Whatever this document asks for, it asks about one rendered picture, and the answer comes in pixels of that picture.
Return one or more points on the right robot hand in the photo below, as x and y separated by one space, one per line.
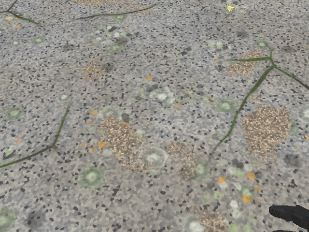
297 214

